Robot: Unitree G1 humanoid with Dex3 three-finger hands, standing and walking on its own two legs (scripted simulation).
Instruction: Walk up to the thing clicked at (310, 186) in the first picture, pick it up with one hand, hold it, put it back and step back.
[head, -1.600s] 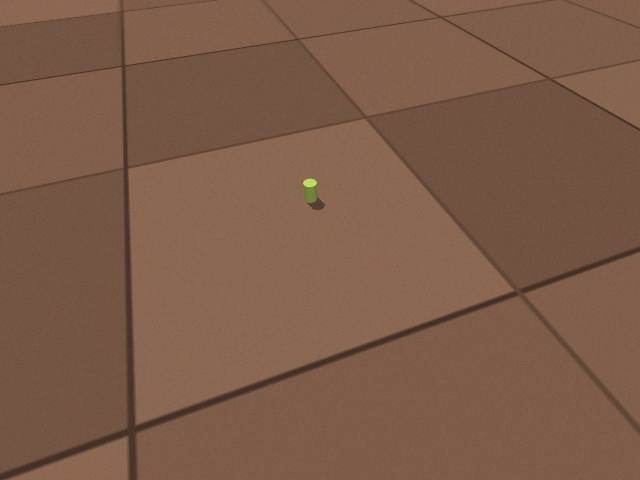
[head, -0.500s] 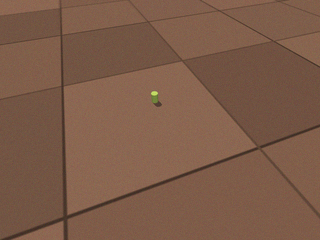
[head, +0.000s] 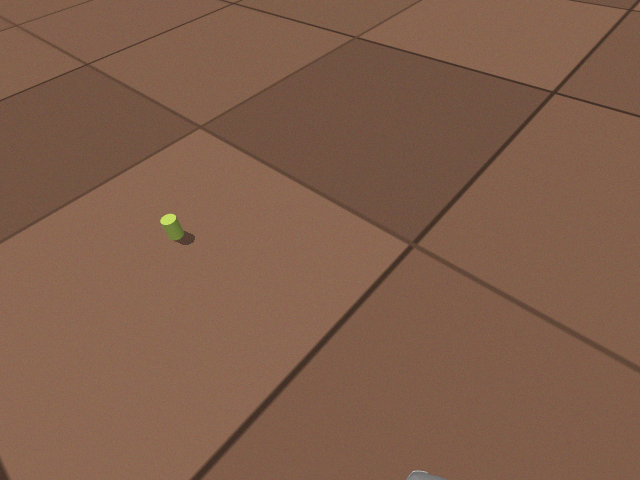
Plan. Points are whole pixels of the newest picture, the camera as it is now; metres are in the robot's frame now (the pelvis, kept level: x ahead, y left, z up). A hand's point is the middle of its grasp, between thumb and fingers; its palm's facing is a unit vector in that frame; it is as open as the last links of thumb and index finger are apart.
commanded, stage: walk up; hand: left
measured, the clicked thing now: (172, 227) +1.24 +0.66 -0.69
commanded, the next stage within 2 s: none
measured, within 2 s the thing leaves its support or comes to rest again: neither
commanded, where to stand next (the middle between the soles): +0.86 +0.91 m, yaw -65 degrees
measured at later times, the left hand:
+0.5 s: hand (47, 349) +0.41 +0.50 -0.12, palm faces -0.32 -0.75 -0.57, open 7.4 cm
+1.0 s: hand (35, 262) +0.59 +0.59 -0.10, palm faces -0.46 -0.65 -0.61, open 7.4 cm
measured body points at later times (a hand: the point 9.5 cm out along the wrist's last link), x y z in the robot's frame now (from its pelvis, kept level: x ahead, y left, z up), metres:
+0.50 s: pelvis +0.19 +0.21 +0.00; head +0.22 +0.22 +0.45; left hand +0.42 +0.53 -0.09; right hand +0.12 -0.12 -0.09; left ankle +0.29 +0.30 -0.71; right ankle +0.15 +0.07 -0.63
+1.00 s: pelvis +0.37 +0.35 +0.00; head +0.38 +0.30 +0.44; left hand +0.62 +0.62 -0.07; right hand +0.31 +0.00 -0.11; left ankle +0.52 +0.49 -0.66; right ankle +0.28 +0.17 -0.70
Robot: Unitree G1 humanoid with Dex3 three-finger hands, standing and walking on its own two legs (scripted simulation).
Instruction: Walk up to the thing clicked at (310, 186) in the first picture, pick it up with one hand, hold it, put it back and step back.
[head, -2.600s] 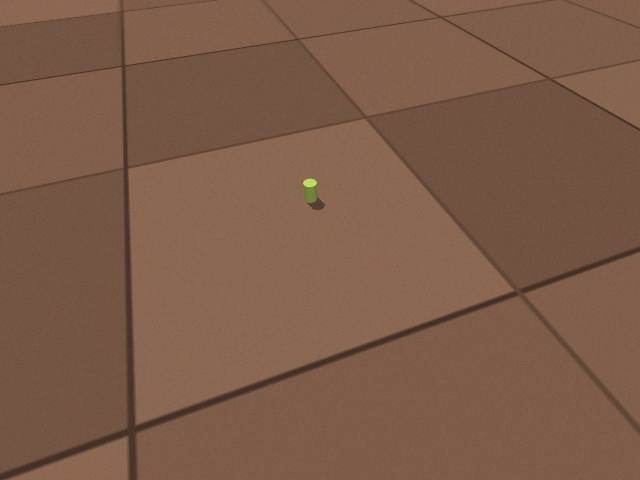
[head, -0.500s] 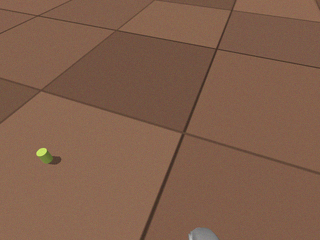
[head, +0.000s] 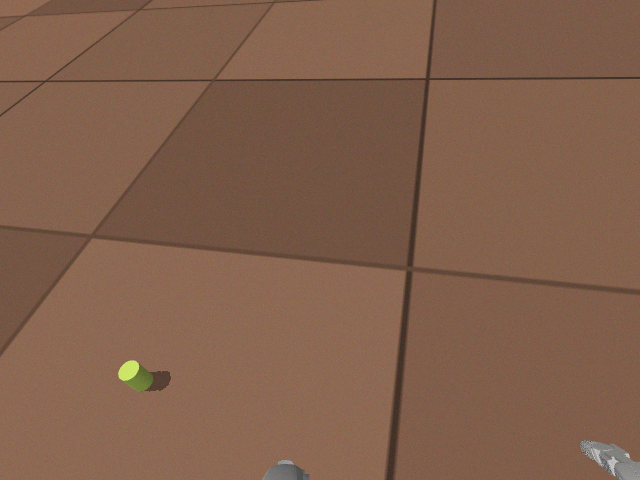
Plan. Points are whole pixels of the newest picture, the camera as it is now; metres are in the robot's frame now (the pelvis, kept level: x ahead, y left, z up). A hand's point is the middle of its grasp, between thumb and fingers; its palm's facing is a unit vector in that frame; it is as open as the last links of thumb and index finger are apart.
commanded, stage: walk up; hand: left
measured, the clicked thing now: (136, 376) +0.57 +0.73 -0.69
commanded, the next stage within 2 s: none
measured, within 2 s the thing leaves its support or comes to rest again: neither
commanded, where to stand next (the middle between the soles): +0.11 +0.74 m, yaw -33 degrees
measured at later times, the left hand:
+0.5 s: hand out of the picture +0.15 +0.51 -0.10, palm faces -0.18 -0.77 -0.62, open 7.4 cm
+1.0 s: hand out of the picture +0.24 +0.71 -0.12, palm faces -0.35 -0.76 -0.55, open 7.4 cm
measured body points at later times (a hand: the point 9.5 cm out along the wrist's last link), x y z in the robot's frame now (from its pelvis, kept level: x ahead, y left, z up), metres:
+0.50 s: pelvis +0.04 +0.22 -0.01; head +0.08 +0.16 +0.43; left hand +0.16 +0.55 -0.06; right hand +0.09 -0.12 -0.14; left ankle +0.09 +0.36 -0.63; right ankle +0.10 +0.06 -0.70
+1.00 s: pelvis +0.06 +0.47 -0.01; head +0.11 +0.42 +0.43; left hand +0.26 +0.75 -0.09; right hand +0.01 +0.14 -0.13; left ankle +0.11 +0.50 -0.70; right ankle +0.08 +0.38 -0.71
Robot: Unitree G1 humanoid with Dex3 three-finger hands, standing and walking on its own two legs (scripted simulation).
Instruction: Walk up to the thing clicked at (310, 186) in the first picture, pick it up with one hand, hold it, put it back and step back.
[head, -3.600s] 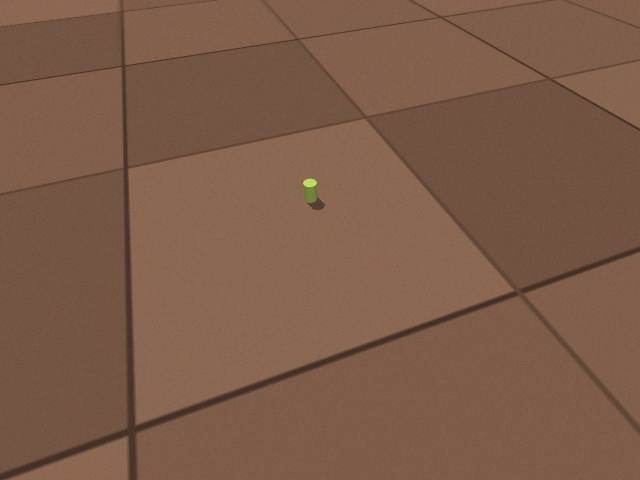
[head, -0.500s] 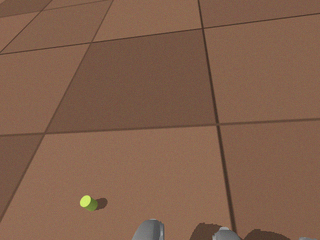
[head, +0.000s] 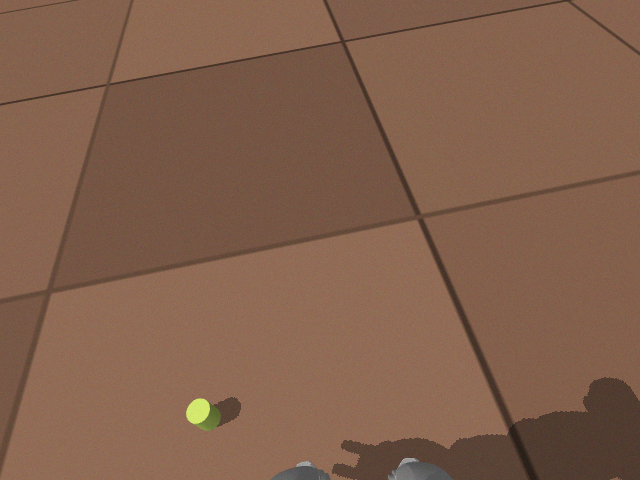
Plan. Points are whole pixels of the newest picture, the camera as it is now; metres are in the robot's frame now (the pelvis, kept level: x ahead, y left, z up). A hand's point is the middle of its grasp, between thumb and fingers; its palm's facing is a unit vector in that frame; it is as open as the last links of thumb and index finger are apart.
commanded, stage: walk up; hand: left
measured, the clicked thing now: (204, 414) +0.39 +0.42 -0.68
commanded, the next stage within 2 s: none
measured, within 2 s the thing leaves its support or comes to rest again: neither
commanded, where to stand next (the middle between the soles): -0.05 +0.27 m, yaw -13 degrees
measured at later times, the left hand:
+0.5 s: hand out of the picture -0.01 +0.58 -0.12, palm faces -0.07 -0.78 -0.62, open 7.4 cm
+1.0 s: hand out of the picture +0.01 +0.61 -0.12, palm faces -0.26 -0.89 -0.37, open 7.4 cm
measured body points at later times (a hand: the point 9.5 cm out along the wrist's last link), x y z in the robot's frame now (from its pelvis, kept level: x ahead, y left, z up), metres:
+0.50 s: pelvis -0.12 +0.24 -0.01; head -0.07 +0.22 +0.44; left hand +0.00 +0.61 -0.08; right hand -0.05 -0.08 -0.12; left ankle -0.06 +0.36 -0.69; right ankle -0.06 +0.10 -0.64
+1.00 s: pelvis -0.13 +0.35 +0.03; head -0.11 +0.36 +0.48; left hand +0.02 +0.65 -0.10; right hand -0.17 +0.02 -0.07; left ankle -0.06 +0.45 -0.69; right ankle -0.13 +0.21 -0.65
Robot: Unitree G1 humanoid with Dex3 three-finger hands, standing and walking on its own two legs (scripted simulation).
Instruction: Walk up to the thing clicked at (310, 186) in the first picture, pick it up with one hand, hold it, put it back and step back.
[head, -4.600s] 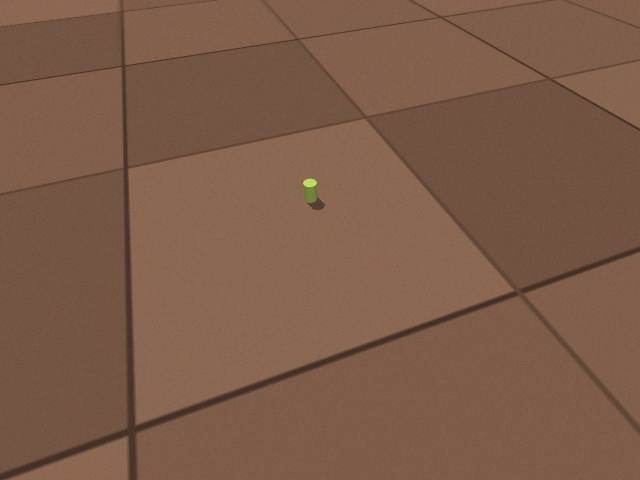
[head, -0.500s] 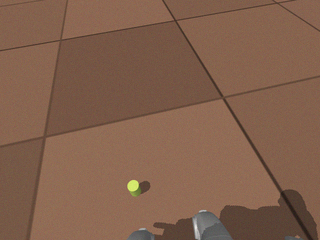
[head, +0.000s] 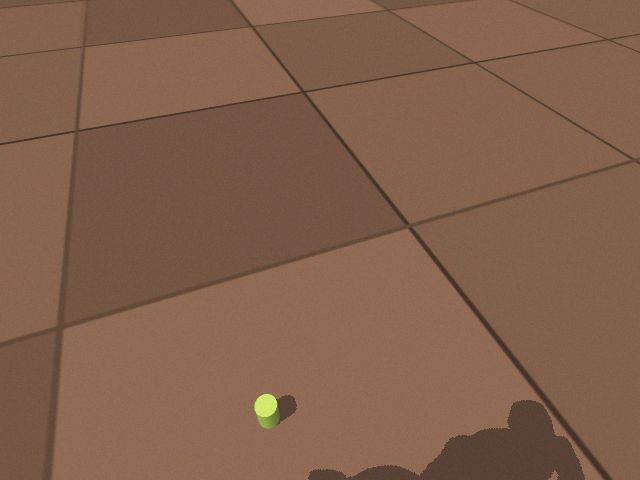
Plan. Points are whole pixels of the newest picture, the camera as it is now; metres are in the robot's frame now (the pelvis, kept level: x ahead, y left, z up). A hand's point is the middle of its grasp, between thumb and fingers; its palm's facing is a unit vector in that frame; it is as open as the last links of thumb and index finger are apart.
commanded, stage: walk up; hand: left
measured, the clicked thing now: (267, 411) +0.48 +0.19 -0.71
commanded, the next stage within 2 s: stand in 1.56 s
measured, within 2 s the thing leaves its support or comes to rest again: neither
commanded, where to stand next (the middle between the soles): +0.10 -0.06 m, yaw +1 degrees
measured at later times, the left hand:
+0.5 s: hand out of the picture +0.16 +0.22 -0.15, palm faces -0.05 -0.94 -0.34, open 7.4 cm
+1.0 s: hand out of the picture +0.18 +0.22 -0.14, palm faces -0.03 -0.94 -0.34, open 7.4 cm
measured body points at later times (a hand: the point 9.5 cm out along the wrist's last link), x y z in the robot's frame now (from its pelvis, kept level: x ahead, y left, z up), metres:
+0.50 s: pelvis +0.06 -0.03 +0.01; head +0.08 -0.03 +0.45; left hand +0.16 +0.27 -0.12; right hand +0.12 -0.33 -0.13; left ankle +0.05 +0.10 -0.72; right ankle +0.04 -0.16 -0.72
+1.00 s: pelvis +0.06 -0.03 +0.02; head +0.09 -0.03 +0.46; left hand +0.18 +0.27 -0.11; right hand +0.14 -0.35 -0.11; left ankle +0.05 +0.10 -0.72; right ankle +0.04 -0.16 -0.72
